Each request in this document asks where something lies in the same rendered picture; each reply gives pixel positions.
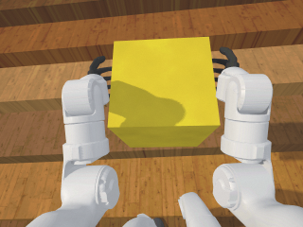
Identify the right robot upper arm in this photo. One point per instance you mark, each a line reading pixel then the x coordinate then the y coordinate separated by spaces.
pixel 248 191

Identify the left robot upper arm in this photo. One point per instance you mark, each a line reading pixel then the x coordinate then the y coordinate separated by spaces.
pixel 87 193

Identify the robot left thigh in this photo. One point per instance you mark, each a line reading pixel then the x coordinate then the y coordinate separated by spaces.
pixel 140 222

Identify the right robot forearm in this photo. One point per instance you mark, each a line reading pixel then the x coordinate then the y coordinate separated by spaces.
pixel 247 108

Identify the robot right hand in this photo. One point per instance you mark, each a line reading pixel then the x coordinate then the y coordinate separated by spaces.
pixel 231 62

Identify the robot left hand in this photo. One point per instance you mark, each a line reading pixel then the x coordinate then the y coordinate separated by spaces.
pixel 93 69

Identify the left robot forearm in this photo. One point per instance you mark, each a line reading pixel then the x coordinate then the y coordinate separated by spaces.
pixel 83 103

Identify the robot left shin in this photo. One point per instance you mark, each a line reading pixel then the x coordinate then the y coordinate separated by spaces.
pixel 143 215

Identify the carton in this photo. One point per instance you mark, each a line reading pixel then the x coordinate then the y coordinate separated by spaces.
pixel 163 92

